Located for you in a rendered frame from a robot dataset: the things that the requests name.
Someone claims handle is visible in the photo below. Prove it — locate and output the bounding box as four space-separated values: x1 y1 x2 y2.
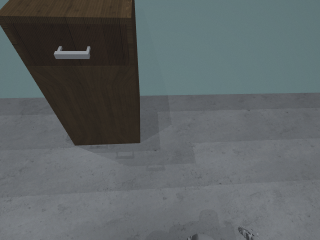
54 46 91 59

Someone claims cabinet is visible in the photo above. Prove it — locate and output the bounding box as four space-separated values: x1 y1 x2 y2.
0 0 141 146

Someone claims right robot hand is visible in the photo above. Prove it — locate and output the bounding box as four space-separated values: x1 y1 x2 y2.
238 226 265 240

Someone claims drawer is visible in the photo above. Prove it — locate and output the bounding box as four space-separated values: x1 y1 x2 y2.
7 23 130 66

